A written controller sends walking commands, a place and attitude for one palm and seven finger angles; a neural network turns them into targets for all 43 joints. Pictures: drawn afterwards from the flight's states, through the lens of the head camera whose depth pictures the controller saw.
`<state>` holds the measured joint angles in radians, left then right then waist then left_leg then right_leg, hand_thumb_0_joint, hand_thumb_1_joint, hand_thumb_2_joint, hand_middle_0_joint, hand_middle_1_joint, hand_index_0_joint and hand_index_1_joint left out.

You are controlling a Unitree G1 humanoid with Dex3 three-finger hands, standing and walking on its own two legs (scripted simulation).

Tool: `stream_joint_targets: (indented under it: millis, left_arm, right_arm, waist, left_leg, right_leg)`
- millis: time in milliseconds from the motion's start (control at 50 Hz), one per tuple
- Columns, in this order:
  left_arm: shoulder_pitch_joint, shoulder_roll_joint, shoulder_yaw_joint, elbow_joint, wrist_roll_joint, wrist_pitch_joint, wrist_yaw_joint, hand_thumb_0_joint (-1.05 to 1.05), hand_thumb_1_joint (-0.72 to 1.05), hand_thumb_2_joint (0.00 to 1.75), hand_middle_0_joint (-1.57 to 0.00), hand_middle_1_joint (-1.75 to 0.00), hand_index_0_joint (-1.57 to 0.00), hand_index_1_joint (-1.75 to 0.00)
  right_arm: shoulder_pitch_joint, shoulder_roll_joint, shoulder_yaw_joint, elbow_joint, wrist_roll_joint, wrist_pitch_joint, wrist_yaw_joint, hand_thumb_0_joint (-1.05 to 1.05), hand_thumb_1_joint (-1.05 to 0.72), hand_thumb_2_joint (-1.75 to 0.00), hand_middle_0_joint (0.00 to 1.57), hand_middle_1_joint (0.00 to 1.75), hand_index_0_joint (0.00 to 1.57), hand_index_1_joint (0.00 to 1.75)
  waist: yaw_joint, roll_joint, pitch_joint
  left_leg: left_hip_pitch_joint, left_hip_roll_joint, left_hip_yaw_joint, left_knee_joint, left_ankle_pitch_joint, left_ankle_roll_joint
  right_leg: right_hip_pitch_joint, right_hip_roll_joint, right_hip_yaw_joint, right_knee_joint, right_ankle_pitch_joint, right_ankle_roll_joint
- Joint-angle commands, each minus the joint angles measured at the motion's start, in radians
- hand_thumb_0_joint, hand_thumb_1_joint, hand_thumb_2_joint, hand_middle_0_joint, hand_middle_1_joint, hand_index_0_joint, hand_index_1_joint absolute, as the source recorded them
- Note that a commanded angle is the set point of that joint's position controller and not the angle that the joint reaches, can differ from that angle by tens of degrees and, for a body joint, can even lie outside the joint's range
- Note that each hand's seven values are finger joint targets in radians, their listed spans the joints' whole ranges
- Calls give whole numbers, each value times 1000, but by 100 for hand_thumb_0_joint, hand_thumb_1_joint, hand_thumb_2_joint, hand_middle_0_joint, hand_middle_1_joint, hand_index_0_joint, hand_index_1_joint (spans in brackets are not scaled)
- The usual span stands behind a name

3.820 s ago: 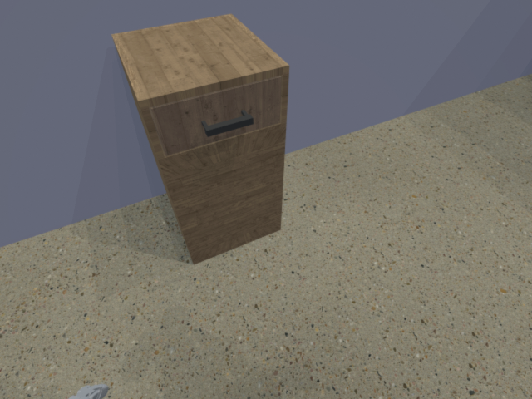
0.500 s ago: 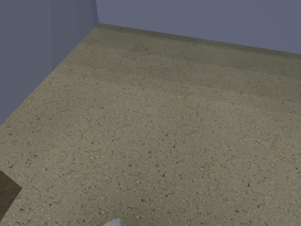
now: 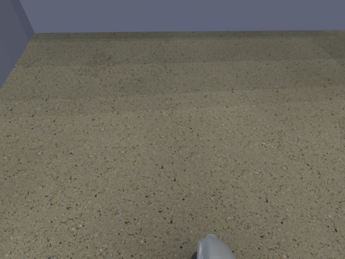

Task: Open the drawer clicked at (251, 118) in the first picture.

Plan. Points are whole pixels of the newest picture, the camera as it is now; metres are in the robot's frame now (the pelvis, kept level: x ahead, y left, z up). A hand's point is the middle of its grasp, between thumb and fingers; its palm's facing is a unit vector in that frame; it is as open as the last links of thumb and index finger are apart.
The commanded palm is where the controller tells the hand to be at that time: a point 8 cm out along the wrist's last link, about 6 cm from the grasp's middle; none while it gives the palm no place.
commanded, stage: walk to a spot facing it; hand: left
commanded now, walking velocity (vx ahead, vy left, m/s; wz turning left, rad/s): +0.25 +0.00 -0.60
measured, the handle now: out of the picture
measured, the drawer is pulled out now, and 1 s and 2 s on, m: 0.00 0.00 0.00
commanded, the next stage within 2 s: turn to face it in 0.06 s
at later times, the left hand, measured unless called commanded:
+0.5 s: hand (128, 206) +0.29 +0.13 -0.16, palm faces +0.01 -0.98 -0.19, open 7.3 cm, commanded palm none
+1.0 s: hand (106, 213) +0.27 +0.19 -0.16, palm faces +0.28 -0.92 -0.27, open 7.4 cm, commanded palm none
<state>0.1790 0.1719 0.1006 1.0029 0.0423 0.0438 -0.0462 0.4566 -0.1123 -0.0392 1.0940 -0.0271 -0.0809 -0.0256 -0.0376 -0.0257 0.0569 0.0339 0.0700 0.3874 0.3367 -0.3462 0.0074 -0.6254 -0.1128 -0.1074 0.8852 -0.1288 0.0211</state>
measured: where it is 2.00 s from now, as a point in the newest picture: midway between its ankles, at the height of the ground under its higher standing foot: (177, 256)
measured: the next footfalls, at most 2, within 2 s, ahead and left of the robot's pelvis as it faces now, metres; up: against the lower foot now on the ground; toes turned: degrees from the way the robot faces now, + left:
right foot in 0.16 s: +0.22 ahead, -0.12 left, +0.00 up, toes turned -13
left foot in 0.62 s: +0.28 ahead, +0.08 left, +0.00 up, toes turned +13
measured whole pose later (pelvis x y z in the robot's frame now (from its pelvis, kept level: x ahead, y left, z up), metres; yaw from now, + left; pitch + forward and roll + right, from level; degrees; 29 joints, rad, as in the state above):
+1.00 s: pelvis +0.22 -0.04 +0.00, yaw +15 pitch +2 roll -1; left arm 0.16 0.23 0.09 0.91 0.02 0.05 0.02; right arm 0.21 -0.21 -0.07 0.93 -0.03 0.03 0.01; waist -0.03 0.02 0.06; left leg -0.34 -0.02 -0.03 0.50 -0.19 0.04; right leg -0.41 -0.06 -0.01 0.86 -0.43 0.09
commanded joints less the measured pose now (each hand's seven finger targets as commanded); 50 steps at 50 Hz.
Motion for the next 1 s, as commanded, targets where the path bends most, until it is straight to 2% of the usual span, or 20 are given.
stream_joint_targets:
  millis: [0, 60, 80, 100, 120, 140, 160, 180, 220, 280, 360, 480, 560, 580, 600, 620, 680, 740, 900, 980]
  left_arm:
    - [-184, 1, -17, -135, -10, -48, -6, 0, 90, 90, -20, -30, -20, -30]
    - [-30, 36, -7, -99, -8, -62, 2, 0, 90, 90, -20, -30, -20, -30]
    - [87, 68, 1, -67, -3, -74, 6, 0, 90, 90, -20, -30, -20, -30]
    - [228, 143, 21, -28, -2, -86, 13, 0, 90, 90, -20, -30, -20, -30]
    - [321, 263, 44, -17, -11, -97, 27, 0, 90, 90, -20, -30, -20, -30]
    - [337, 318, 45, -6, -42, -91, 40, 0, 90, 90, -20, -30, -20, -30]
    - [273, 274, 37, -32, -38, -93, 51, 0, 90, 90, -20, -30, -20, -30]
    - [179, 230, 19, -51, -36, -95, 57, 0, 90, 90, -20, -30, -20, -30]
    - [71, 135, -18, -59, -32, -107, 69, 0, 90, 90, -20, -30, -20, -30]
    - [-16, 97, -40, -64, -25, -109, 74, 0, 90, 90, -20, -30, -20, -30]
    - [-16, 86, -47, -57, -25, -94, 68, 0, 90, 90, -20, -30, -20, -30]
    - [44, 146, -19, -61, -18, -68, 77, 0, 90, 90, -20, -30, -20, -30]
    - [57, 171, -5, -75, -24, -56, 78, 0, 90, 90, -20, -30, -20, -30]
    - [67, 158, -1, -92, -32, -51, 74, 0, 90, 90, -20, -30, -20, -30]
    - [79, 103, -11, -136, -43, -49, 69, 0, 90, 90, -20, -30, -20, -30]
    - [24, 118, -21, -157, -28, -38, 78, 0, 90, 90, -20, -30, -20, -30]
    - [-31, 116, -6, -150, -25, -36, 66, 0, 90, 90, -20, -30, -20, -30]
    - [29, 110, -4, -128, -26, -24, 61, 0, 90, 90, -20, -30, -20, -30]
    - [-29, 111, -5, -171, -30, -17, 65, 0, 90, 90, -20, -30, -20, -30]
    - [17, 115, -11, -182, -37, -24, 68, 0, 90, 90, -20, -30, -20, -30]
  right_arm:
    - [94, -153, -28, -18, -6, -1, -9, 0, -90, -90, 20, 30, 20, 30]
    - [51, -204, -49, -45, 0, 5, -6, 0, -90, -90, 20, 30, 20, 30]
    - [27, -221, -50, -63, 6, 7, -2, 0, -90, -90, 20, 30, 20, 30]
    - [6, -213, -48, -86, 18, 8, 10, 0, -90, -90, 20, 30, 20, 30]
    - [20, -135, -35, -127, 34, 5, 14, 0, -90, -90, 20, 30, 20, 30]
    - [-75, -123, -30, -161, 32, 5, -1, 0, -90, -90, 20, 30, 20, 30]
    - [-65, -125, -33, -163, 24, 7, -7, 0, -90, -90, 20, 30, 20, 30]
    - [-65, -121, -30, -141, 19, 17, -7, 0, -90, -90, 20, 30, 20, 30]
    - [-51, -92, -15, -89, 4, 51, -6, 0, -90, -90, 20, 30, 20, 30]
    - [49, -48, 0, -50, 7, 88, -1, 0, -90, -90, 20, 30, 20, 30]
    - [-48, -52, 1, -85, 11, 96, 12, 0, -90, -90, 20, 30, 20, 30]
    - [-247, -102, -15, -166, 8, 101, 32, 0, -90, -90, 20, 30, 20, 30]
    - [-198, -142, -29, -185, 1, 99, 36, 0, -90, -90, 20, 30, 20, 30]
    - [-128, -196, -45, -179, -4, 92, 35, 0, -90, -90, 20, 30, 20, 30]
    - [-75, -300, -64, -184, -7, 85, 30, 0, -90, -90, 20, 30, 20, 30]
    - [-36, -311, -66, -160, 1, 90, 18, 0, -90, -90, 20, 30, 20, 30]
    - [-185, -260, -55, -208, 1, 81, 7, 0, -90, -90, 20, 30, 20, 30]
    - [-228, -260, -54, -223, 5, 74, 8, 0, -90, -90, 20, 30, 20, 30]
    - [-209, -293, -80, -218, 2, 91, 17, 0, -90, -90, 20, 30, 20, 30]
    - [-259, -310, -90, -239, 0, 103, 23, 0, -90, -90, 20, 30, 20, 30]
  waist:
    - [-28, 144, 104]
    - [54, 177, -16]
    - [110, 168, -95]
    - [183, 109, -196]
    - [193, -113, -325]
    - [190, -94, -322]
    - [152, -77, -302]
    - [110, -71, -229]
    - [34, 28, -102]
    - [-42, -27, -99]
    - [-17, -84, -34]
    - [50, -73, 10]
    - [18, -23, -66]
    - [-13, 107, -123]
    - [-22, 389, -149]
    - [-51, 324, -200]
    - [2, 124, -115]
    - [22, 125, -148]
    - [-6, 170, -130]
    - [19, 200, -139]
  left_leg:
    - [43, 298, -99, -66, 616, 88]
    - [79, 297, -30, 199, 1040, 63]
    - [19, 272, -10, 374, 1050, 32]
    - [-198, 253, -20, 618, 841, -6]
    - [-567, 86, -75, 950, -90, -65]
    - [-707, 32, -221, 1144, -285, -71]
    - [-692, 51, -344, 1167, -177, -62]
    - [-685, 85, -366, 1153, -111, -61]
    - [-570, 111, -371, 1021, -32, -55]
    - [-449, 91, -361, 814, 6, -62]
    - [-438, 59, -329, 628, 79, -65]
    - [-486, 47, -297, 481, -5, -54]
    - [-327, 11, -271, 239, 119, -27]
    - [-186, 85, -390, 132, 380, 24]
    - [-43, 329, -719, 66, 828, 177]
    - [-36, 380, -802, 33, 789, 243]
    - [-178, 267, -672, 13, 498, 183]
    - [-185, 193, -582, 3, 481, 154]
    - [-191, 172, -666, 9, 399, 171]
    - [-269, 133, -706, 56, 418, 150]
  right_leg:
    - [-65, 46, -57, -157, -62, -41]
    - [161, 143, -121, -236, -125, -96]
    - [354, 173, -141, -301, -78, -110]
    - [674, 105, -58, -351, 38, -140]
    - [989, -213, 428, -370, 315, -271]
    - [977, -338, 575, -433, 683, -352]
    - [875, -320, 514, -455, 695, -327]
    - [749, -305, 449, -484, 588, -306]
    - [455, -215, 246, -535, 563, -229]
    - [302, -150, 70, -563, 463, -189]
    - [286, -137, 26, -610, 278, -166]
    - [421, -233, 29, -538, 267, -171]
    - [470, -215, -53, -301, 347, -104]
    - [365, -153, -96, -120, 217, -44]
    - [119, -3, -124, 126, -369, 43]
    - [71, 33, 18, 288, -554, 42]
    - [27, -5, 106, 326, -350, 47]
    - [87, 8, 95, 241, -278, 59]
    - [130, 42, 93, 34, -310, 72]
    - [286, 89, 72, -186, -291, 57]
